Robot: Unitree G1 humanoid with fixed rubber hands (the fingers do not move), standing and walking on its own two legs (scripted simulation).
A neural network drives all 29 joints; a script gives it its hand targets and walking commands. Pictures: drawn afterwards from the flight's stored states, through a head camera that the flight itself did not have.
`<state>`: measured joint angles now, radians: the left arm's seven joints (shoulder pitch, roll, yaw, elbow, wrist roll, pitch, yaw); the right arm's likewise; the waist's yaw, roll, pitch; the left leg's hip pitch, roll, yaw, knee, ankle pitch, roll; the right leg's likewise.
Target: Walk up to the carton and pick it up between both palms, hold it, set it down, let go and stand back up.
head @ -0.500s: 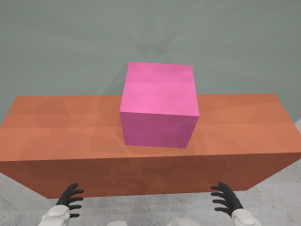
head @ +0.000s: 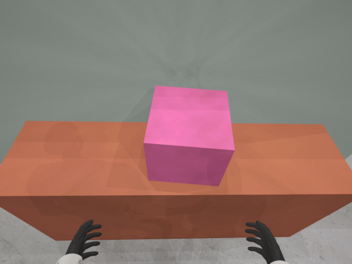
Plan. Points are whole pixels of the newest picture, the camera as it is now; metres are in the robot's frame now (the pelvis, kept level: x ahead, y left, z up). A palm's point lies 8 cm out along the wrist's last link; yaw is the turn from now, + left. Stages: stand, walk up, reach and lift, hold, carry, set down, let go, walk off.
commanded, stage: reach and lift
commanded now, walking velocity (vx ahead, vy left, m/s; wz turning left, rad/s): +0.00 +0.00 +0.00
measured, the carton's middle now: (187, 136) +0.51 -0.01 -0.09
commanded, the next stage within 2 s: none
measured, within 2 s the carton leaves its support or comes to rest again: neither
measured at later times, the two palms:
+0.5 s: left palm (83, 238) +0.18 +0.23 -0.07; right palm (272, 248) +0.18 -0.21 -0.07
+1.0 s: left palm (91, 208) +0.25 +0.23 -0.05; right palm (270, 218) +0.24 -0.21 -0.05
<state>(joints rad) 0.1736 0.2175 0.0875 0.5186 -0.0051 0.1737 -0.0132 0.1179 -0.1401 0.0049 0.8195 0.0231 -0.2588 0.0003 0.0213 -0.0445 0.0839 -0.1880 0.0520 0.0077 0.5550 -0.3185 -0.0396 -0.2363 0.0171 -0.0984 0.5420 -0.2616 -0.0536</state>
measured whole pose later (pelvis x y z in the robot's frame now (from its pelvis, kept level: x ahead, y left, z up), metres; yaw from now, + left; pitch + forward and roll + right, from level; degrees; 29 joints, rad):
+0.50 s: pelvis +0.01 +0.02 +0.00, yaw -1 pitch -3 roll +0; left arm 0.13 0.17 -0.02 0.68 -0.08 -0.16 0.06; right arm 0.10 -0.18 -0.04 0.89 0.09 -0.39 0.07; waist 0.02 -0.02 0.02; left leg -0.17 0.04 0.03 0.54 -0.33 -0.01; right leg -0.22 0.01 -0.06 0.53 -0.26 -0.03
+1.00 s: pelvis +0.01 +0.01 -0.01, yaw +0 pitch +2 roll +0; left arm -0.06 0.20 -0.06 0.88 -0.19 -0.48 0.04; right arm -0.10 -0.21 0.05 1.04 0.26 -0.60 0.05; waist 0.01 -0.01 -0.05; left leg -0.33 0.03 0.01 0.70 -0.40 -0.02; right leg -0.39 0.01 -0.07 0.68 -0.34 -0.03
